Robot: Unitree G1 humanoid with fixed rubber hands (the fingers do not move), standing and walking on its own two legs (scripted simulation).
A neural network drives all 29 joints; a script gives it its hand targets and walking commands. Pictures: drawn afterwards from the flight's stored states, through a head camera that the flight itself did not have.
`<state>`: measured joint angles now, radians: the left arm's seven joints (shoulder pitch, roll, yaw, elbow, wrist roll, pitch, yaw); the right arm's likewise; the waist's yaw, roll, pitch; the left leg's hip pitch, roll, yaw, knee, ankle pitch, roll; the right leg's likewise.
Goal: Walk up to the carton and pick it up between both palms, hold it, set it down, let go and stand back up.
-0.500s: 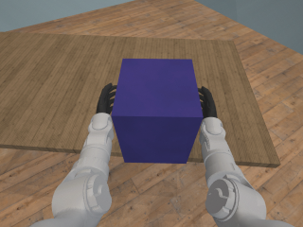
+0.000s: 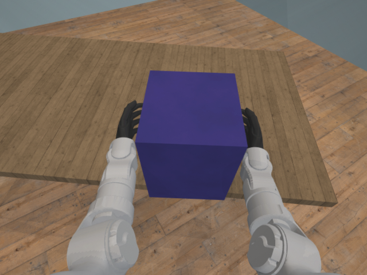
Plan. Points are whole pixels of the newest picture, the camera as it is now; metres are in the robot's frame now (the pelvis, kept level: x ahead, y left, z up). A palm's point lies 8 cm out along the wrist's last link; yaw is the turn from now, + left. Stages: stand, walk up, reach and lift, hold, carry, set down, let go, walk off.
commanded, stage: reach and lift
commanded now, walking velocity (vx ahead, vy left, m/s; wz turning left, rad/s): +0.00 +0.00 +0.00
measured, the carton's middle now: (189, 139) +0.43 +0.00 +0.03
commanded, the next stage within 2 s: none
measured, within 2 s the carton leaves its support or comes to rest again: leaves its support in 0.80 s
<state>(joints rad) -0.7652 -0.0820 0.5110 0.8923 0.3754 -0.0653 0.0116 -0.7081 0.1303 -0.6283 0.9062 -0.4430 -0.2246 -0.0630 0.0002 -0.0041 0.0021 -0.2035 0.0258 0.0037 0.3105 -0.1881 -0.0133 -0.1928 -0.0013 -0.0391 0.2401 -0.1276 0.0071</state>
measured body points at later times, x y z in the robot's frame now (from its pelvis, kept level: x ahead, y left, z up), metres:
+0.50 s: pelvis +0.00 +0.00 +0.00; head +0.04 +0.01 +0.45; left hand +0.42 +0.14 +0.07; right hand +0.40 -0.15 +0.06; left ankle -0.02 +0.12 -0.75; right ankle -0.01 -0.12 -0.75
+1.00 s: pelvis -0.02 +0.00 +0.00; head +0.03 +0.01 +0.45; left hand +0.41 +0.14 +0.07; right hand +0.39 -0.15 +0.07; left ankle -0.02 +0.12 -0.75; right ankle -0.01 -0.12 -0.75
